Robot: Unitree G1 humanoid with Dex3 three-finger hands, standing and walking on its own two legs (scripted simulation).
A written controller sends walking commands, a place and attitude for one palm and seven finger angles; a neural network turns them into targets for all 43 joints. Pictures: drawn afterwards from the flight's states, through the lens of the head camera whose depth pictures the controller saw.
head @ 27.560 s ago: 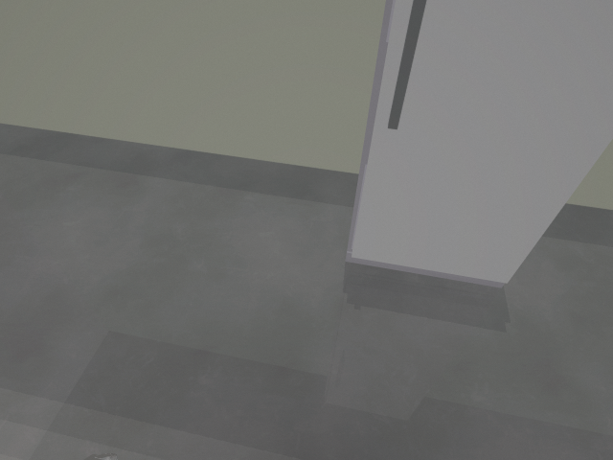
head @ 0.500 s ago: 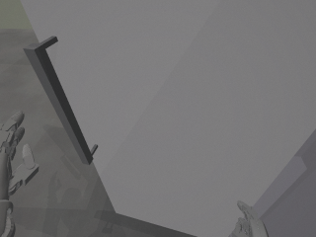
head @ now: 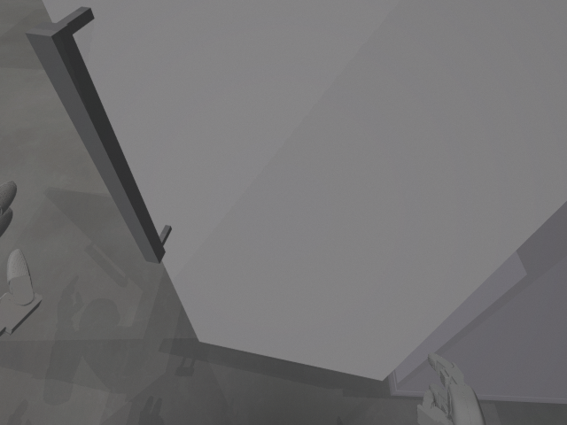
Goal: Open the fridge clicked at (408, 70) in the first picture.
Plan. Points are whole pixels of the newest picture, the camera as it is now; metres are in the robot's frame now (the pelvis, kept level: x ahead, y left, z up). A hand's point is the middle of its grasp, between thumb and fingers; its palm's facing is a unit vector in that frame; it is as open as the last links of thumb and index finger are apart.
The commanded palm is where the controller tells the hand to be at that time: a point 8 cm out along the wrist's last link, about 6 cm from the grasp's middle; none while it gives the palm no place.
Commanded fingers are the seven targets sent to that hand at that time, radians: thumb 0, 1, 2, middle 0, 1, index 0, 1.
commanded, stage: step back with the hand held close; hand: left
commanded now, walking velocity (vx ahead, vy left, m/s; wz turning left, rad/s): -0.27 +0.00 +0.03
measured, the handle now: (127, 167) +0.39 +0.26 +0.15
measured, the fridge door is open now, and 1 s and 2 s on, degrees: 81 81 81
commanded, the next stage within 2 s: stop stepping back and stand still in 0.88 s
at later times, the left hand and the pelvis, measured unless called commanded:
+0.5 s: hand out of the picture +0.15 +0.29 +0.18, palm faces +0.48 -0.74 -0.46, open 7.4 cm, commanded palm +0.09 +0.31 +0.18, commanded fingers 0.00 0.90 0.90 -0.20 -0.30 -0.20 -0.30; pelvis -0.05 +0.01 +0.00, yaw +1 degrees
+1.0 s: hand out of the picture +0.07 +0.26 +0.16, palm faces +0.38 -0.81 -0.44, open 7.4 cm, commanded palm -0.01 +0.30 +0.18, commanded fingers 0.00 0.90 0.90 -0.20 -0.30 -0.20 -0.30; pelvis -0.15 +0.00 +0.00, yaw +0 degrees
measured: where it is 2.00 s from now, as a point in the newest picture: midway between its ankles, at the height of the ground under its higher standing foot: outside the picture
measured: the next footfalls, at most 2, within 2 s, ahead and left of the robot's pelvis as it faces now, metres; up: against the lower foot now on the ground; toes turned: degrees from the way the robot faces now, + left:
right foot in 0.62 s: -0.10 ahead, -0.14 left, +0.00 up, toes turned -1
left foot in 0.88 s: -0.06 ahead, +0.10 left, +0.00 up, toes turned +2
